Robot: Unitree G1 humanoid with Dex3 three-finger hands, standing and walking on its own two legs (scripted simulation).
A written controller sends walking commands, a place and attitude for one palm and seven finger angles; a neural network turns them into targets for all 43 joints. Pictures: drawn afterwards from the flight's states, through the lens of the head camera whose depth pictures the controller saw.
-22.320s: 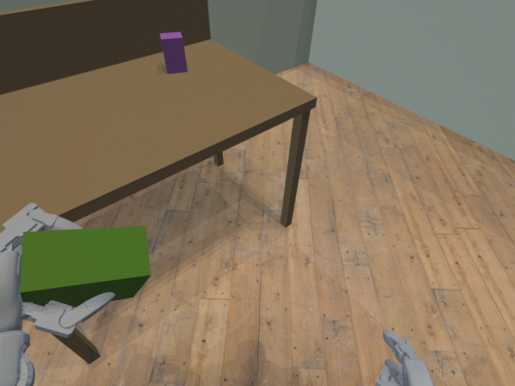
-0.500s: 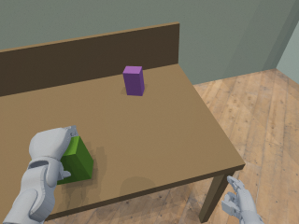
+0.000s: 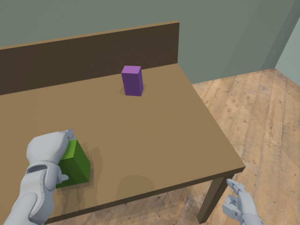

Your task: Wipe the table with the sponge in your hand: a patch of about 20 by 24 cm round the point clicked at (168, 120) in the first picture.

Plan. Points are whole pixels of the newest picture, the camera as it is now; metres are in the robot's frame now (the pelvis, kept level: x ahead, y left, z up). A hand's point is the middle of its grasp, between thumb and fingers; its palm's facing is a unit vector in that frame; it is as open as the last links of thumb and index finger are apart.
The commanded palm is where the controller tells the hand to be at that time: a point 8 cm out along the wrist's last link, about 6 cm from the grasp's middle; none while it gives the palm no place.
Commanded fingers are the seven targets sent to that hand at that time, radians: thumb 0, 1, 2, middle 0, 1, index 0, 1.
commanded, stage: move the sponge above the wiping area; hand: left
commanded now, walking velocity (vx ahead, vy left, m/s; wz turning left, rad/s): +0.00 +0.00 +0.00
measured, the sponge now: (66, 169) +0.23 +0.29 +0.01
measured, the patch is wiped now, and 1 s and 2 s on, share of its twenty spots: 0.00 0.00 0.00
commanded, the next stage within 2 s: lower the sponge onto the table in 0.68 s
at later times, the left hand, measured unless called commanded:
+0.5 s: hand (57, 158) +0.23 +0.30 +0.06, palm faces -0.01 -0.08 -1.00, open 10.1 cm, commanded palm +0.21 +0.29 +0.13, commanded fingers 0.00 0.10 1.30 -1.20 -1.60 -1.20 -1.60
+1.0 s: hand (59, 160) +0.23 +0.29 +0.06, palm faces -0.04 -0.08 -1.00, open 10.1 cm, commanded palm +0.21 +0.28 +0.13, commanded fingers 0.00 0.10 1.30 -1.20 -1.60 -1.20 -1.60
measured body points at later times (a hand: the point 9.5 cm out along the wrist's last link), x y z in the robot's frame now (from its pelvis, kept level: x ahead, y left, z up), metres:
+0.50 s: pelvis +0.00 +0.01 +0.00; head -0.01 -0.03 +0.45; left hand +0.23 +0.30 +0.12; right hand +0.23 -0.21 -0.09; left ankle +0.02 +0.12 -0.74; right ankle +0.01 -0.11 -0.74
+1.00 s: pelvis -0.01 +0.00 +0.00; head -0.01 -0.03 +0.45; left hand +0.23 +0.29 +0.12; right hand +0.23 -0.21 -0.09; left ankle +0.02 +0.12 -0.74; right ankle +0.01 -0.11 -0.74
